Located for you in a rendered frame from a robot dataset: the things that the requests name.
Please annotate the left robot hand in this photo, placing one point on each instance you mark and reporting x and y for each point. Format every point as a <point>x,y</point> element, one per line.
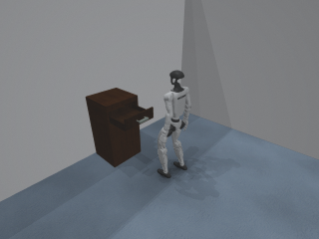
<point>162,139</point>

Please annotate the left robot thigh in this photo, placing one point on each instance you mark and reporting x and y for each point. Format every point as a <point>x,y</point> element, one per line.
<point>160,133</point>

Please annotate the robot right shin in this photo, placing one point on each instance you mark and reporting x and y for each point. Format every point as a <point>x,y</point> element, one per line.
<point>179,154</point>

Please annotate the right robot hand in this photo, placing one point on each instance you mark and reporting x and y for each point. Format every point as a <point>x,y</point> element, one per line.
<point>186,124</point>

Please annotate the right robot upper arm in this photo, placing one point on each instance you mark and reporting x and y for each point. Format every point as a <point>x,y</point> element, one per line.
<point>187,98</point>

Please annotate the drawer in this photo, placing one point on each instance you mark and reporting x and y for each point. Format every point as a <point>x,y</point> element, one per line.
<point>126,117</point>

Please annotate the handle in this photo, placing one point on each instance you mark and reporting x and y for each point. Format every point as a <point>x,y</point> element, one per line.
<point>143,120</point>

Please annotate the robot left forearm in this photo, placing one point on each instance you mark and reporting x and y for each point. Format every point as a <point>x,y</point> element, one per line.
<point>167,122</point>

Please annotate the cabinet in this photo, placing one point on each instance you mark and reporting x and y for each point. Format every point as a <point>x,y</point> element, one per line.
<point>112,144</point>

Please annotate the left robot upper arm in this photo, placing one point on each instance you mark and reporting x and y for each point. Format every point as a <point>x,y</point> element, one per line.
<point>168,104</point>

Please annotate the robot right forearm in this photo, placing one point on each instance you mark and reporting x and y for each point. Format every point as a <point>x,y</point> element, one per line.
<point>186,114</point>

